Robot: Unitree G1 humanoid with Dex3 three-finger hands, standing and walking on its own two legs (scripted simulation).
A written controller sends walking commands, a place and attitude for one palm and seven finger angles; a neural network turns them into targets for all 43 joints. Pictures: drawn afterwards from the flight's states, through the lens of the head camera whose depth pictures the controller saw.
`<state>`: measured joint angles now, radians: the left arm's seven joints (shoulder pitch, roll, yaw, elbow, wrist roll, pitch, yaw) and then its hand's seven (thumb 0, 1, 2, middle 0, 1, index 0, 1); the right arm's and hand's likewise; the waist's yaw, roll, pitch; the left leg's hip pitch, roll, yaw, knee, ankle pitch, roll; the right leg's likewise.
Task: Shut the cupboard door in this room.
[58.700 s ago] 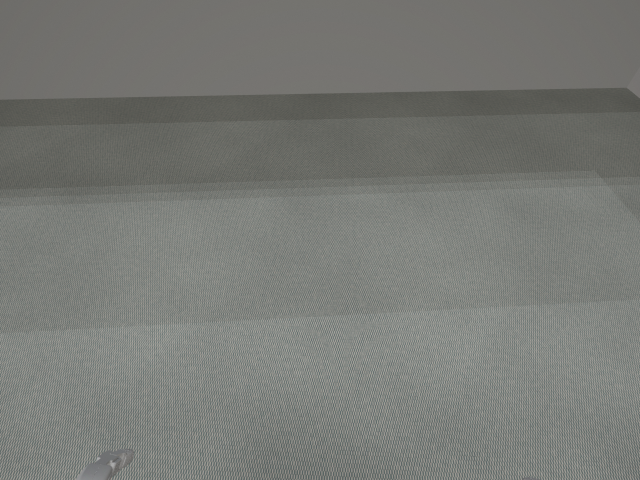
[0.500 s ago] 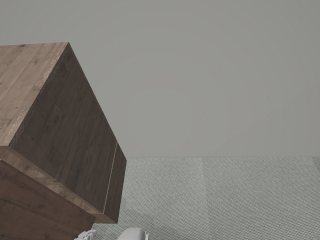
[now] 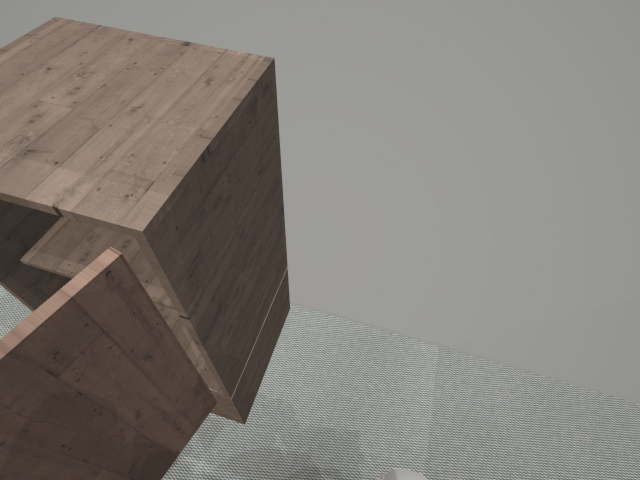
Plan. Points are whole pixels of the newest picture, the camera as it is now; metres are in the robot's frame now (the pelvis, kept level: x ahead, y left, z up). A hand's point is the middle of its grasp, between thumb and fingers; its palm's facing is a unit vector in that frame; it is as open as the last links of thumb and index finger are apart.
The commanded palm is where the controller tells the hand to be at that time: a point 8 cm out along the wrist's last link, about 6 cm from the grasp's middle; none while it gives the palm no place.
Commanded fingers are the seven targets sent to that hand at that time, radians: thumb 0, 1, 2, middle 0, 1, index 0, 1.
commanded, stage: turn or walk to find it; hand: left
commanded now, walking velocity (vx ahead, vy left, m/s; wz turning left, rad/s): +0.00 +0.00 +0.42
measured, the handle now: out of the picture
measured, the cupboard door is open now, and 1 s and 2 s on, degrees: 76 76 76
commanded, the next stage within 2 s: stand and wait in 1.22 s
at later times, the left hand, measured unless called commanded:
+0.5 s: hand out of the picture +0.01 +0.15 -0.15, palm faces +0.28 -0.92 -0.27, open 7.3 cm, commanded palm none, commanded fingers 0.00 0.90 0.90 -0.20 -0.30 -0.20 -0.30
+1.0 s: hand out of the picture +0.00 +0.19 -0.16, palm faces +0.46 -0.85 -0.24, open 7.4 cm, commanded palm none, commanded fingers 0.00 0.90 0.90 -0.20 -0.30 -0.20 -0.30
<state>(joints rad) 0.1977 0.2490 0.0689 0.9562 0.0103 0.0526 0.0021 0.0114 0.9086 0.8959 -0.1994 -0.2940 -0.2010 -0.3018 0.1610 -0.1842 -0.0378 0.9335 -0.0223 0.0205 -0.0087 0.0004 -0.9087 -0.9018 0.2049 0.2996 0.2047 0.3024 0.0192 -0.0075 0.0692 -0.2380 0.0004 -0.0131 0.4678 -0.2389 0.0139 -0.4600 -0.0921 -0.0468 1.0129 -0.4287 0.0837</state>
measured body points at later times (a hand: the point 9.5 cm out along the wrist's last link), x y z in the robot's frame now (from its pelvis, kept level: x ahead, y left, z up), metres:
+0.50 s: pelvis +0.00 -0.05 +0.00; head +0.05 -0.07 +0.45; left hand -0.01 +0.20 -0.13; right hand +0.11 -0.29 -0.17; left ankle -0.07 +0.11 -0.68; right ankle +0.02 -0.14 -0.74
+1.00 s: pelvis +0.01 -0.03 +0.00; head +0.05 -0.01 +0.45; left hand -0.03 +0.24 -0.14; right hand +0.18 -0.21 -0.15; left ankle -0.06 +0.07 -0.74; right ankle +0.06 -0.16 -0.70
